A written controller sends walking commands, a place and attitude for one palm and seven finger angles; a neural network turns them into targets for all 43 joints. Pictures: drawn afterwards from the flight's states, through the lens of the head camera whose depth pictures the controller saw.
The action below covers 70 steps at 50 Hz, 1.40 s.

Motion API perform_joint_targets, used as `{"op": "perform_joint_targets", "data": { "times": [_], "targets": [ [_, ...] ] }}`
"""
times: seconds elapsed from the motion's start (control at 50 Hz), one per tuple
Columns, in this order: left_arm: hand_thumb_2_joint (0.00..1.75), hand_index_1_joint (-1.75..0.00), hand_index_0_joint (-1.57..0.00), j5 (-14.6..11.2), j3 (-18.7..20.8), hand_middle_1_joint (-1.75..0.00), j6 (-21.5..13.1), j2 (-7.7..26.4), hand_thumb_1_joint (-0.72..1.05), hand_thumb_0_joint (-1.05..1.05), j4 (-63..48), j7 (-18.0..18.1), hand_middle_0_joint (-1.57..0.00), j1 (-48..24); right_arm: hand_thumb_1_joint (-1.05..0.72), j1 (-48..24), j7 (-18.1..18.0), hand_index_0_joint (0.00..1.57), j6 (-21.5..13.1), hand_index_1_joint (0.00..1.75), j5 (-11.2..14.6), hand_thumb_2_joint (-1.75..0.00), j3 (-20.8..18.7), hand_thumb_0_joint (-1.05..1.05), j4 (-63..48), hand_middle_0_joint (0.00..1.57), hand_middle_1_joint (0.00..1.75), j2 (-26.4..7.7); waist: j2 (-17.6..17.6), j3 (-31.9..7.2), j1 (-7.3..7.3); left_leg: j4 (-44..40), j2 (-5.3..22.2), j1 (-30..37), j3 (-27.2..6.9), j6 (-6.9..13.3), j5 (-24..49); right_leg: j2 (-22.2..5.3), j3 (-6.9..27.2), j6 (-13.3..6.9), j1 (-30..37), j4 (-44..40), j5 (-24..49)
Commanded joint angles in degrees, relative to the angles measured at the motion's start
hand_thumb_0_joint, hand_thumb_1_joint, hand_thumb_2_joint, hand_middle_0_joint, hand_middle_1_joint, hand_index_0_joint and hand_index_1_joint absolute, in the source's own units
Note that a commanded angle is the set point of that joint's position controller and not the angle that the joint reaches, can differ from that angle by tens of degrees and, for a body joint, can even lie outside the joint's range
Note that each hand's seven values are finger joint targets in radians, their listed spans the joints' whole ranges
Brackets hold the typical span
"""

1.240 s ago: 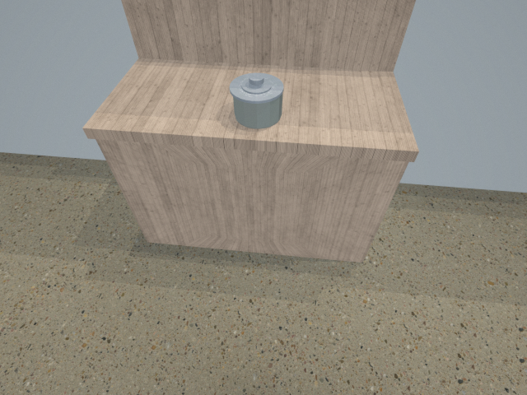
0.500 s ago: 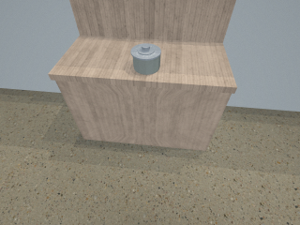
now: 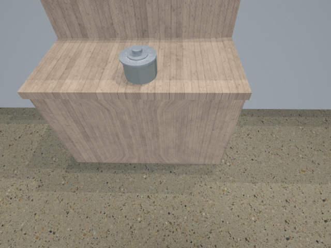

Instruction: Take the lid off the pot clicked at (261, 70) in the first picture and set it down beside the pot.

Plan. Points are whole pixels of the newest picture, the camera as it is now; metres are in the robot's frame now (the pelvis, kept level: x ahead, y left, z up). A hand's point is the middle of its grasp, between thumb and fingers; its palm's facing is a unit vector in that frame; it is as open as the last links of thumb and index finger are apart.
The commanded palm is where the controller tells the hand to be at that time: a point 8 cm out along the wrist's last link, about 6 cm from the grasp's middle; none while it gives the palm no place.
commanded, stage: take the last steps up to it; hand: left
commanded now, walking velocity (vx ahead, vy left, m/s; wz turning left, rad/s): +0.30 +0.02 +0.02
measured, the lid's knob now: (137, 50) +0.83 +0.14 +0.04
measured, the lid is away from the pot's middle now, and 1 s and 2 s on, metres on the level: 0.00 0.00 0.00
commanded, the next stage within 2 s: come to a stop and stand still in 0.68 s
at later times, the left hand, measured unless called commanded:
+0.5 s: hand out of the picture +0.12 +0.20 -0.18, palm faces +0.10 -0.98 -0.15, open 7.4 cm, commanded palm none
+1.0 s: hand (110, 170) +0.38 +0.21 -0.16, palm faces +0.04 -0.98 -0.20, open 7.2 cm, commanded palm none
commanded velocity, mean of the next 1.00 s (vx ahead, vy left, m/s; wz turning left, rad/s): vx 0.11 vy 0.03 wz -0.01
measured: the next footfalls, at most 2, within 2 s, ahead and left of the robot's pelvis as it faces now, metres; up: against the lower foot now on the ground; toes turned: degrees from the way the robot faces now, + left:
left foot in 0.42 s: +0.35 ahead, +0.12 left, +0.00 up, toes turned +1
right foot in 0.82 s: +0.38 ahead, -0.10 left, +0.00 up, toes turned -4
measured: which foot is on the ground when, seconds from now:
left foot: down 0.00-0.00, up 0.02-0.40, down 0.42-1.00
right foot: down 0.00-0.42, up 0.44-0.80, down 0.82-1.00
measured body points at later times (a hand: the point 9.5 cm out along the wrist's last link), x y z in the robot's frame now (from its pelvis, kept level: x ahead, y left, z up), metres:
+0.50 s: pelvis +0.19 +0.04 +0.00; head +0.21 +0.05 +0.45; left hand +0.12 +0.25 -0.16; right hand +0.32 -0.20 -0.13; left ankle +0.27 +0.12 -0.72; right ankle +0.05 -0.08 -0.64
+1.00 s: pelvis +0.33 +0.04 +0.01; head +0.34 +0.04 +0.46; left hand +0.38 +0.26 -0.14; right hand +0.32 -0.19 -0.15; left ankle +0.33 +0.13 -0.72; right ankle +0.34 -0.10 -0.72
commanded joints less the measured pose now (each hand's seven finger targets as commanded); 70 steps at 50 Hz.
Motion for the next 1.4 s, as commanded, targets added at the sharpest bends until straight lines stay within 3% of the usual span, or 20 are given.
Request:
{"op": "perform_joint_targets", "data": {
  "times": [0.0,0.12,0.28,0.34,0.38,0.4,0.44,0.56,0.74,0.76,0.8,0.9,0.96,1.02,1.08,1.22,1.28,1.3,1.32,1.38],
  "targets": [
    [0.90,-0.30,-0.20,-0.80,2.99,-0.30,-1.93,11.32,0.90,0.00,2.89,2.27,-0.20,20.00,-0.90,-10.67,0.02,0.20,-1.41,0.30,0.58,-0.90,-1.64,0.00,-7.13,0.20,0.30,-6.24,-9.12,-0.21,9.62,36.22,1.01,-34.95,-2.87,3.15,-4.04,-22.50,34.19,-11.88,24.55,-23.61,3.09],
    [0.90,-0.30,-0.20,0.12,1.05,-0.30,-3.12,4.81,0.90,0.00,-0.57,3.16,-0.20,8.47,-0.90,-9.02,1.33,0.20,1.07,0.30,0.04,-0.90,-1.91,0.00,-6.86,0.20,0.30,-2.14,-7.06,3.35,1.63,26.96,4.53,-30.35,-0.64,0.14,8.90,-14.47,11.93,-8.98,12.40,-24.98,21.20],
    [0.90,-0.30,-0.20,0.09,1.29,-0.30,-3.23,6.72,0.90,0.00,0.85,2.95,-0.20,9.83,-0.90,-19.74,2.73,0.20,0.06,0.30,0.43,-0.90,-1.96,0.00,-12.17,0.20,0.30,-2.55,-8.40,4.65,3.14,6.01,0.77,-22.02,3.70,1.75,17.06,-11.96,6.00,-5.99,15.54,-24.53,30.74],
    [0.90,-0.30,-0.20,0.28,1.69,-0.30,-2.82,7.78,0.90,0.00,0.67,2.89,-0.20,8.55,-0.90,-13.35,1.93,0.20,-0.49,0.30,0.12,-0.90,-2.29,0.00,-10.94,0.20,0.30,-4.27,-8.38,2.56,-0.46,0.31,-2.80,-8.70,5.04,3.71,17.37,-11.11,3.61,-4.81,13.82,-14.33,39.98],
    [0.90,-0.30,-0.20,-0.36,1.55,-0.30,-2.44,6.11,0.90,0.00,-0.12,2.59,-0.20,9.04,-0.90,0.40,0.67,0.20,-0.85,0.30,-0.90,-0.90,-3.52,0.00,-7.63,0.20,0.30,-10.62,0.21,-5.63,-5.90,-5.60,4.46,11.14,-5.72,7.68,20.56,-5.68,1.15,-1.92,4.14,8.95,26.58],
    [0.90,-0.30,-0.20,-1.21,1.15,-0.30,-2.22,3.11,0.90,0.00,-1.37,1.88,-0.20,11.76,-0.90,4.22,0.26,0.20,-0.73,0.30,-1.26,-0.90,-4.85,0.00,-7.34,0.20,0.30,-16.69,14.92,-10.68,-4.87,-13.10,20.28,19.62,-29.22,15.26,23.90,2.73,-1.77,0.29,-9.14,29.30,-11.20],
    [0.90,-0.30,-0.20,-0.70,0.98,-0.30,-1.90,3.89,0.90,0.00,-4.24,2.34,-0.20,6.79,-0.90,-1.54,0.01,0.20,0.19,0.30,0.11,-0.90,-4.11,0.00,-9.61,0.20,0.30,-15.41,10.85,-6.47,-2.68,-19.85,22.47,6.84,-34.36,18.51,10.15,0.07,5.55,-0.61,-16.12,43.96,-13.08],
    [0.90,-0.30,-0.20,0.31,0.86,-0.30,0.93,1.83,0.90,0.00,-3.22,1.00,-0.20,7.71,-0.90,-12.38,0.01,0.20,-1.48,0.30,0.37,-0.90,-1.74,0.00,-11.71,0.20,0.30,-8.35,4.02,-0.85,4.58,-24.79,11.47,-13.57,-10.32,11.72,16.32,-5.21,4.28,2.43,-6.15,25.32,-0.94],
    [0.90,-0.30,-0.20,0.60,0.98,-0.30,0.20,3.72,0.90,0.00,-5.99,0.98,-0.20,1.89,-0.90,-8.34,0.16,0.20,0.34,0.30,0.31,-0.90,-1.95,0.00,-9.08,0.20,0.30,-9.01,-0.79,0.09,3.19,-15.98,9.36,-13.64,-8.64,9.74,6.36,-0.86,0.21,3.07,8.98,-6.43,5.47],
    [0.90,-0.30,-0.20,0.66,0.96,-0.30,-0.22,4.89,0.90,0.00,-4.77,1.38,-0.20,4.89,-0.90,-8.61,0.20,0.20,0.36,0.30,0.41,-0.90,-1.38,0.00,-8.67,0.20,0.30,-7.62,-3.91,-0.32,4.77,-9.27,5.61,-15.47,-5.77,6.84,5.65,-1.78,3.13,2.41,13.79,-12.11,5.03],
    [0.90,-0.30,-0.20,0.02,1.43,-0.30,-0.78,11.48,0.90,0.00,-3.54,2.31,-0.20,8.22,-0.90,-7.69,0.00,0.20,0.51,0.30,0.67,-0.90,-0.43,0.00,-10.13,0.20,0.30,-4.44,-15.53,-1.99,4.45,6.95,-2.06,-24.29,1.89,0.85,-5.59,-21.02,26.44,-6.76,18.85,-21.32,17.56],
    [0.90,-0.30,-0.20,-0.03,1.03,-0.30,0.38,9.49,0.90,0.00,-4.79,4.00,-0.20,-2.89,-0.90,-5.19,-0.98,0.20,3.28,0.30,1.43,-0.90,-0.77,0.00,-6.78,0.20,0.30,-3.78,-8.64,-4.69,0.69,4.33,-0.48,-12.75,-2.75,-1.27,0.32,-15.64,12.53,-8.49,11.34,-12.46,47.59],
    [0.90,-0.30,-0.20,-0.95,1.44,-0.30,1.84,9.73,0.90,0.00,-4.81,4.04,-0.20,-3.58,-0.90,-4.18,-0.90,0.20,3.67,0.30,0.80,-0.90,-1.36,0.00,-6.36,0.20,0.30,-5.00,-4.88,-4.14,0.91,-8.06,0.32,-3.82,-2.47,-1.18,25.46,-10.63,8.27,-2.71,6.74,-6.76,36.64],
    [0.90,-0.30,-0.20,-0.43,0.88,-0.30,3.36,6.58,0.90,0.00,-5.92,4.43,-0.20,-4.05,-0.90,-6.78,-1.12,0.20,3.60,0.30,0.51,-0.90,-2.03,0.00,-8.65,0.20,0.30,-8.92,10.51,-2.56,1.75,-12.27,11.88,-2.33,-12.43,6.67,59.89,-0.53,1.72,3.34,2.83,2.56,2.17],
    [0.90,-0.30,-0.20,-0.85,1.07,-0.30,4.04,6.30,0.90,0.00,-5.77,4.47,-0.20,-5.04,-0.90,-8.33,-1.98,0.20,3.71,0.30,-0.11,-0.90,-2.11,0.00,-9.24,0.20,0.30,-9.58,8.12,-2.64,1.18,-11.95,14.74,2.18,-15.49,12.65,67.62,0.59,6.20,3.19,-3.40,13.81,-14.67],
    [0.90,-0.30,-0.20,-0.85,0.68,-0.30,3.92,5.78,0.90,0.00,-5.24,3.94,-0.20,-2.87,-0.90,-11.51,-1.64,0.20,4.19,0.30,-0.03,-0.90,-2.95,0.00,-10.32,0.20,0.30,-11.10,7.54,-7.13,1.42,-10.86,12.83,5.33,-12.16,10.04,56.40,0.83,5.70,3.15,2.63,0.47,-4.92],
    [0.90,-0.30,-0.20,0.08,-0.57,-0.30,1.79,6.95,0.90,0.00,-5.45,5.68,-0.20,2.37,-0.90,-16.16,-0.85,0.20,2.98,0.30,2.23,-0.90,-3.09,0.00,-14.62,0.20,0.30,-12.80,-2.50,-6.71,4.09,1.36,9.09,2.16,-6.48,3.18,43.24,-3.38,9.00,3.53,5.99,-18.43,15.46],
    [0.90,-0.30,-0.20,0.28,-0.22,-0.30,1.50,10.52,0.90,0.00,-8.91,5.48,-0.20,-2.10,-0.90,-12.95,0.43,0.20,3.40,0.30,1.47,-0.90,-2.51,0.00,-17.04,0.20,0.30,-8.46,-11.67,-4.74,0.94,1.93,1.05,-8.84,-3.14,1.08,13.85,-9.30,17.12,-0.01,6.59,-17.26,18.59],
    [0.90,-0.30,-0.20,0.31,-0.94,-0.30,1.01,11.58,0.90,0.00,-10.15,5.10,-0.20,-3.80,-0.90,-13.07,0.91,0.20,3.94,0.30,0.84,-0.90,-2.01,0.00,-17.13,0.20,0.30,-6.80,-8.41,-3.76,0.52,4.16,-1.29,-9.77,-1.80,0.14,3.87,-11.60,18.32,-3.59,4.24,-16.54,16.29],
    [0.90,-0.30,-0.20,0.27,-0.46,-0.30,-0.12,10.95,0.90,0.00,-11.21,5.03,-0.20,-3.54,-0.90,-13.54,1.07,0.20,4.38,0.30,0.70,-0.90,-1.89,0.00,-18.26,0.20,0.30,-6.58,-11.17,-5.06,0.55,10.48,-1.59,-14.02,-3.44,0.35,2.04,-11.74,19.70,-7.68,7.74,-14.50,25.83]
  ]
}}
